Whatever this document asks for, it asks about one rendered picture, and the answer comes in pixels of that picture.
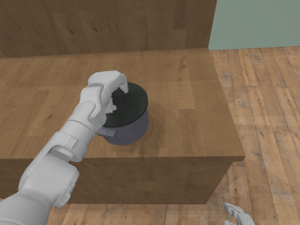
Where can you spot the robot left forearm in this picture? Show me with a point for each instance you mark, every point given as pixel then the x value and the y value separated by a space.
pixel 71 141

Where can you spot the pot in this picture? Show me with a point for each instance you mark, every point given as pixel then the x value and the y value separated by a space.
pixel 127 134

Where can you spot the knob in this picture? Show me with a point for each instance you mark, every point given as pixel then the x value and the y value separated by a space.
pixel 118 97

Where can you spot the left robot upper arm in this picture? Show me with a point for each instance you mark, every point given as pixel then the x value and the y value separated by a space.
pixel 49 185

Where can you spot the left robot hand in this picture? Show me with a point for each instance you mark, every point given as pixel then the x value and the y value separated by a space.
pixel 114 79

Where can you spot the table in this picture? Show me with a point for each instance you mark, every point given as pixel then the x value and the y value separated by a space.
pixel 48 51

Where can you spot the lid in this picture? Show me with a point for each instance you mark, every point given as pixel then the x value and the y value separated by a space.
pixel 130 110

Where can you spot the right robot hand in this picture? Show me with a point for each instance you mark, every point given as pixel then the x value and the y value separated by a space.
pixel 238 213

